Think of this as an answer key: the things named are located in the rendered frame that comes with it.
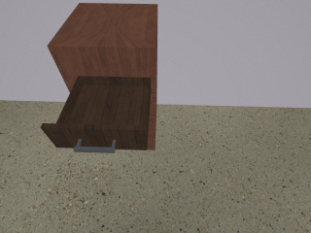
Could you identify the cabinet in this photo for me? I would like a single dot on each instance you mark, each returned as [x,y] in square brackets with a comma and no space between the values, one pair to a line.
[110,40]

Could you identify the handle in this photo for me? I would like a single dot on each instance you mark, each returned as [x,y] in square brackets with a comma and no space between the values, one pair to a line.
[111,149]

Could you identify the drawer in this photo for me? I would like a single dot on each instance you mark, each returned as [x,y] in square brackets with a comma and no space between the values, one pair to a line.
[100,109]

